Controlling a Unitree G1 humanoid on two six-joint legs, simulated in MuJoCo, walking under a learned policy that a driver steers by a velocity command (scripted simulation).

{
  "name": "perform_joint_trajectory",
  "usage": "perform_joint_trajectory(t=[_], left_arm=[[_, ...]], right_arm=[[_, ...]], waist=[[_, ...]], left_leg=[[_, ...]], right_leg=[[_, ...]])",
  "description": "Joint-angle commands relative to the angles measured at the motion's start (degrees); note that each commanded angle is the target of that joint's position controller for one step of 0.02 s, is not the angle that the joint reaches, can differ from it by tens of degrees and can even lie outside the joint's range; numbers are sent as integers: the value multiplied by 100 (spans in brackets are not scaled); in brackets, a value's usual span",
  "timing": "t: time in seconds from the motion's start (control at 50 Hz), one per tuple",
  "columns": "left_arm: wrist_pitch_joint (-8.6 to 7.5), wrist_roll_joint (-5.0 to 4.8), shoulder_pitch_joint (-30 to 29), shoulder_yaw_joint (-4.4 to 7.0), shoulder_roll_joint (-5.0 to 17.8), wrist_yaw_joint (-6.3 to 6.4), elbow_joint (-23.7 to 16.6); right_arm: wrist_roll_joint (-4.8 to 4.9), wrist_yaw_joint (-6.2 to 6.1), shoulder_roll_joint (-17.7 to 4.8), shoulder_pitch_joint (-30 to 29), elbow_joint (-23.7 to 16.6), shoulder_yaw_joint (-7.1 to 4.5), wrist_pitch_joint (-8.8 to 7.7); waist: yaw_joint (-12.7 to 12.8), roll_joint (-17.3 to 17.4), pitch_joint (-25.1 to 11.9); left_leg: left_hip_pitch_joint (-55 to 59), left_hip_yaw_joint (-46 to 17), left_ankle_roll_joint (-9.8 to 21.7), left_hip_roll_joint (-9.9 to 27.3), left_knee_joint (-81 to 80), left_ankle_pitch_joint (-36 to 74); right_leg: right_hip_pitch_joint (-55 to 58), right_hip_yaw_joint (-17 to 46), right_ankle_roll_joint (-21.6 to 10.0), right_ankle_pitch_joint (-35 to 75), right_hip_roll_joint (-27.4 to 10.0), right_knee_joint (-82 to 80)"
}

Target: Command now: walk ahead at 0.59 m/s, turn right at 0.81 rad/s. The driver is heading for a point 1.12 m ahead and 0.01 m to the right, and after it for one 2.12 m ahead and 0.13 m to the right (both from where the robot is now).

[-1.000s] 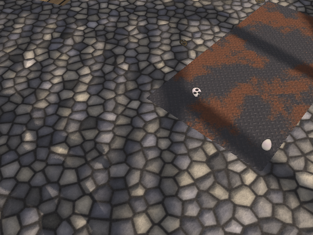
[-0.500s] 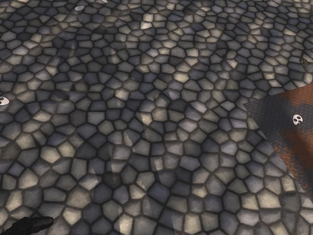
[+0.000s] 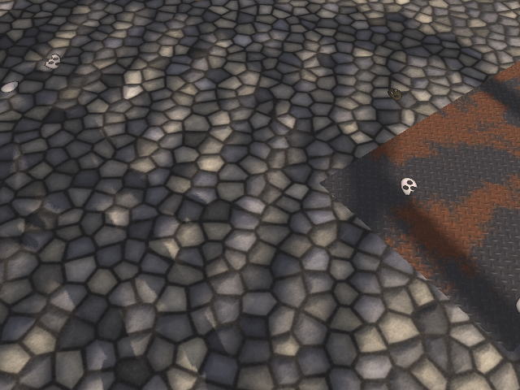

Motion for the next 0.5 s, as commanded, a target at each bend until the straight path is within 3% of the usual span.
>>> perform_joint_trajectory(t=[0.02,0.04,0.06,0.08,0.12,0.22,0.28,0.32,0.34,0.36,0.38,0.4,0.42,0.44,0.46,0.48,0.5], left_arm=[[-301,24,-588,93,682,-119,-782],[-149,716,-816,162,829,-391,-595],[-73,706,-674,131,583,-546,-613],[-33,620,-571,80,478,-647,-562],[11,486,-662,59,474,-724,-552],[0,507,-1569,-7,444,-795,-701],[-101,524,-2137,-182,171,-861,-884],[-163,521,-2279,-283,84,-839,-964],[-180,530,-2156,-308,88,-780,-931],[-196,568,-1902,-289,151,-696,-846],[-223,576,-1040,-206,307,-593,-635],[-284,566,369,-77,556,-469,-242],[-330,660,1420,101,1089,-344,75],[-416,748,1382,186,1546,-279,105],[-440,646,1402,164,1350,-231,109],[-471,655,1001,75,1065,-216,346],[-522,629,710,10,753,-246,391]], right_arm=[[-39,-73,-694,-164,-434,-143,-253],[-323,-97,-733,111,-286,-89,-108],[-313,-109,-793,275,-211,-76,-86],[-246,-72,-775,405,-146,-60,-100],[-200,2,-687,706,-36,-26,-165],[-222,16,-472,1484,343,59,-264],[-265,-29,-326,1905,660,150,-298],[-246,-59,-466,1989,897,164,-273],[-214,-76,-578,1865,998,176,-243],[-167,-105,-751,1951,1145,173,-202],[-166,-126,-962,1929,1285,160,-150],[-91,-126,-1124,1695,1301,140,-135],[-36,-69,-820,1419,1085,212,-189],[139,97,164,1813,708,396,-227],[151,56,-605,959,624,175,-263],[201,60,-508,685,491,138,-236],[158,92,-258,828,602,201,-195]], waist=[[-115,943,415],[-254,169,396],[-195,402,526],[-186,579,504],[-238,711,552],[-557,652,984],[-652,602,1237],[-527,671,1229],[-315,734,1093],[-99,905,753],[442,1116,214],[1188,1186,-496],[1635,865,-1253],[880,-702,-2165],[1224,192,-1896],[811,78,-710],[527,105,-126]], left_leg=[[1558,-2683,604,2334,-1754,-2318],[1036,-2042,456,2048,-1918,-2099],[961,-1504,365,1819,-1931,-1596],[916,-1077,274,1677,-1938,-1259],[913,-560,186,1598,-1961,-896],[1488,332,149,1656,-2071,-5],[1567,610,187,1731,-2230,1207],[1679,818,338,1872,-2304,2941],[1647,1073,391,1832,-2035,4803],[1741,1099,493,1909,-1473,6982],[1631,1008,545,2060,-322,8303],[945,916,539,2022,1150,7985],[-540,869,498,1621,3111,5456],[-2578,363,406,555,5235,-1061],[-2738,-462,574,515,5623,-512],[-2937,-327,567,731,5445,178],[-2768,-182,520,957,5109,416]], right_leg=[[-3097,-208,63,343,-777,1740],[-2693,-608,87,654,-561,2099],[-2712,-755,79,874,-599,2461],[-2697,-845,57,1049,-693,2709],[-2794,-930,14,1345,-787,2968],[-3294,-1242,-97,1559,-831,2383],[-2937,-1532,-342,1376,-721,1222],[-2199,-1932,-638,990,-525,333],[-1438,-2243,-821,678,-301,-127],[-618,-2547,-941,391,4,-261],[522,-2444,-1065,132,145,-263],[2280,-1969,-1190,419,41,-738],[4184,-596,-1245,-432,-1055,-1133],[5601,2302,-1347,-2244,-3054,-1815],[4599,2790,-972,-1903,-3050,-2617],[3627,1631,-827,-1049,-2754,-2688],[2842,850,-787,-290,-2558,-2933]])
